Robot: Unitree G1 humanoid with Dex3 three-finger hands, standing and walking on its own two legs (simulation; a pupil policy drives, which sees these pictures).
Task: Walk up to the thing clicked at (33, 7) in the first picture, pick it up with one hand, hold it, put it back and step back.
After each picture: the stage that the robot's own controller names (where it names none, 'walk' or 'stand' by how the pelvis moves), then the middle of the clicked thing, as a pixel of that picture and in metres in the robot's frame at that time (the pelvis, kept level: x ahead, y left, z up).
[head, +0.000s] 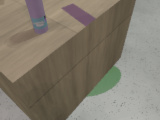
stand; (35, 6) +0.69 +0.20 +0.12
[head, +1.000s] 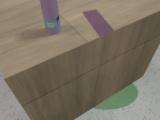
rise first; (49, 6) +0.65 +0.17 +0.14
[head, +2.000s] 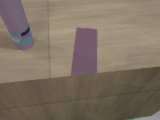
rise first; (14, 16) +0.47 +0.27 +0.15
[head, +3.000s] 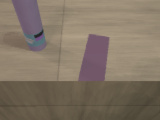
stand; (30, 19) +0.51 +0.18 +0.14
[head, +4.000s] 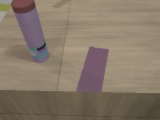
stand; (33, 34) +0.50 +0.19 +0.12
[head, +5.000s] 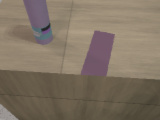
stand; (37, 13) +0.54 +0.16 +0.14
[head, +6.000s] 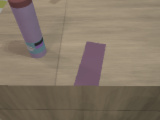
stand; (30, 29) +0.52 +0.19 +0.12
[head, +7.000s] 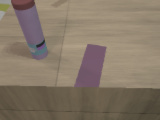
stand; (32, 31) +0.52 +0.19 +0.12
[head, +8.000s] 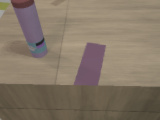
stand; (32, 29) +0.53 +0.19 +0.12
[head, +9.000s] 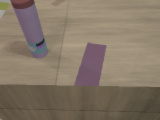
stand; (32, 29) +0.52 +0.19 +0.12
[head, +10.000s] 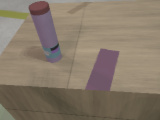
rise first; (47, 35) +0.52 +0.18 +0.12
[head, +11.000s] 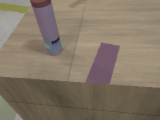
go down; (48, 28) +0.54 +0.18 +0.12
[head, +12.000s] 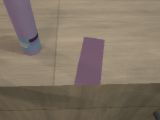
go down; (24, 23) +0.52 +0.16 +0.13
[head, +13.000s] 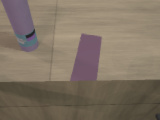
approach; (20, 19) +0.53 +0.17 +0.14
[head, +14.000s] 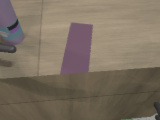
close in; (0, 9) +0.53 +0.19 +0.17
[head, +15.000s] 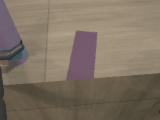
lift; (3, 31) +0.46 +0.20 +0.17
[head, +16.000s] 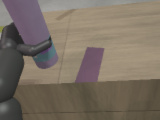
lift; (31, 25) +0.35 +0.12 +0.31
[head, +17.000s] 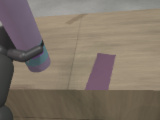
hold; (23, 29) +0.32 +0.15 +0.31
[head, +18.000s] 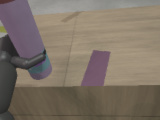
hold; (26, 38) +0.33 +0.14 +0.28
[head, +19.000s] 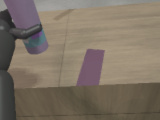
crouch; (23, 11) +0.41 +0.14 +0.31
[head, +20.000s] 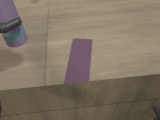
lower; (1, 6) +0.50 +0.18 +0.24
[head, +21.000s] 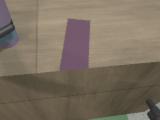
lower; out of the picture +0.51 +0.19 +0.18
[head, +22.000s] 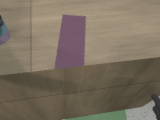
lower; out of the picture +0.52 +0.21 +0.18
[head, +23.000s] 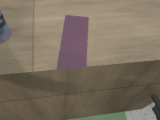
lower; out of the picture +0.52 +0.21 +0.18
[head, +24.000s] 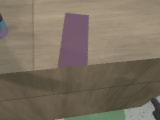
lower; out of the picture +0.53 +0.21 +0.18
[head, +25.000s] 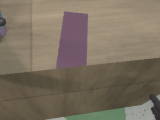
open; out of the picture +0.54 +0.20 +0.19
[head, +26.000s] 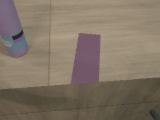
sink last; (6, 19) +0.51 +0.20 +0.17
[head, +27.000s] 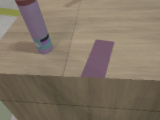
stand; (36, 26) +0.54 +0.22 +0.15
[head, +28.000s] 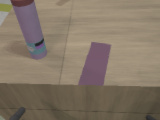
stand; (31, 29) +0.52 +0.20 +0.14
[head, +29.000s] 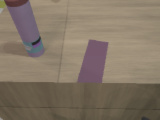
stand; (27, 28) +0.51 +0.21 +0.13
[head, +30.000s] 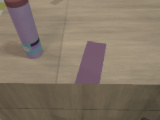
stand; (26, 29) +0.52 +0.21 +0.13
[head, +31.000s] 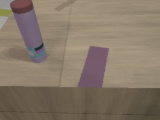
walk; (31, 34) +0.51 +0.20 +0.12
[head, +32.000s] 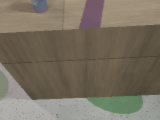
walk; out of the picture +0.73 +0.18 +0.15
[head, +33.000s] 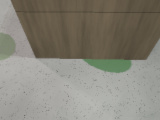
walk; out of the picture +1.10 +0.14 +0.16
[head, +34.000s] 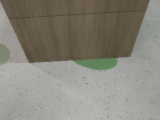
stand; out of the picture +1.23 +0.26 +0.14
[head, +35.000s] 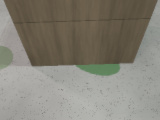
stand; out of the picture +1.20 +0.24 +0.12
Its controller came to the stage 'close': yes
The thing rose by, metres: 0.20
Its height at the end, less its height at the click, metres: +0.00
